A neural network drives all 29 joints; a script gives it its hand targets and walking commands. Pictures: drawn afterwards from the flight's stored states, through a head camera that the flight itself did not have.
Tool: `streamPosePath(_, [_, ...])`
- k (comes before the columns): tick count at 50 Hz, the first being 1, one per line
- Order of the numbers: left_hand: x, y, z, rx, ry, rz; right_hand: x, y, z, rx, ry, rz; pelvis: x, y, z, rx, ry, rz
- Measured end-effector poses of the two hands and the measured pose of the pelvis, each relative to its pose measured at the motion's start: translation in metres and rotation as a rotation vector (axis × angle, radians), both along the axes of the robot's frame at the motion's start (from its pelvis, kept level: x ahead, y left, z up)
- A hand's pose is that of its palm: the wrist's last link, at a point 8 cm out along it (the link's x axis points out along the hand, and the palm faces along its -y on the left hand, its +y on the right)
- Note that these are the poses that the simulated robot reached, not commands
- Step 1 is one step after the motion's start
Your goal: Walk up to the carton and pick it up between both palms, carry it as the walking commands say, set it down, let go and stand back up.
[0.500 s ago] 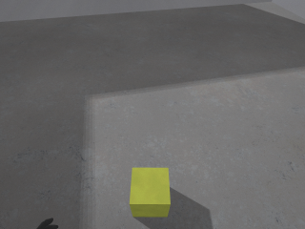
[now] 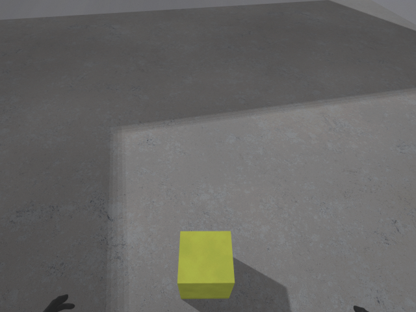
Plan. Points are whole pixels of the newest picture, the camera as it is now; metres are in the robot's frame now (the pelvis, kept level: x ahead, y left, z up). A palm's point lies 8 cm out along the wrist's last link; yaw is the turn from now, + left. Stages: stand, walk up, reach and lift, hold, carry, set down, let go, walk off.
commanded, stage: walk up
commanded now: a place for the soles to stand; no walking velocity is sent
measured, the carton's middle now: (205, 265) +0.41 +0.01 -0.65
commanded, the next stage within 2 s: reach and lift in 0.68 s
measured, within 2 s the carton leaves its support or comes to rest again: neither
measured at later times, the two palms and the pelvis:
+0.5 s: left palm out of the picture +0.09 +0.32 -0.10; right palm out of the picture +0.08 -0.31 -0.10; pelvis -0.01 +0.01 +0.00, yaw +0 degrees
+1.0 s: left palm (64, 310) +0.15 +0.29 -0.11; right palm out of the picture +0.14 -0.29 -0.10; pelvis -0.05 +0.00 -0.02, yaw +0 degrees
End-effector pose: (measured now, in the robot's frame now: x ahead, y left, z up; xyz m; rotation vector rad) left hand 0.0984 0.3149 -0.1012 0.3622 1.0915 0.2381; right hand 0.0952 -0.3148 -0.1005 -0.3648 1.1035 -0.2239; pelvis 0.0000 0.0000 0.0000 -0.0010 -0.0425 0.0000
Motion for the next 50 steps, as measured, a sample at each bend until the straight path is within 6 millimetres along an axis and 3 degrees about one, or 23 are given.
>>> streamPosePath(11, [0.009,0.001,0.004,0.001,-0.019,-0.035,-0.013,0.004,-0.001,0.004,0.001,-0.024,-0.003,0.005,0.000,-0.001,-0.006,-0.004])
streamPosePath(34, [-0.015,0.003,0.003,-0.002,0.007,-0.024,-0.017,0.002,0.002,0.000,-0.003,0.000,-0.010,0.005,0.002,0.002,-0.001,-0.007])
streamPosePath(36, [-0.007,0.000,0.005,-0.018,-0.020,-0.021,-0.009,0.004,0.004,0.007,-0.026,0.004,-0.012,0.004,0.000,0.004,0.020,-0.003])
streamPosePath(39, [0.024,-0.015,0.009,-0.048,-0.082,-0.060,0.018,0.015,0.010,0.041,-0.092,0.029,-0.024,0.002,-0.006,0.006,0.047,-0.007])
streamPosePath(42, [0.043,-0.024,0.008,-0.060,-0.082,-0.069,0.036,0.020,0.011,0.035,-0.085,0.036,-0.035,0.000,-0.008,0.003,0.074,-0.002])
streamPosePath(47, [0.048,-0.029,-0.001,-0.078,-0.083,-0.060,0.041,0.019,0.007,0.032,-0.092,0.016,-0.043,-0.001,-0.015,-0.001,0.121,0.009])
streamPosePath(50, [0.047,-0.027,-0.007,-0.084,-0.120,-0.034,0.046,0.028,-0.003,0.069,-0.111,0.024,-0.049,-0.002,-0.023,0.000,0.138,0.003])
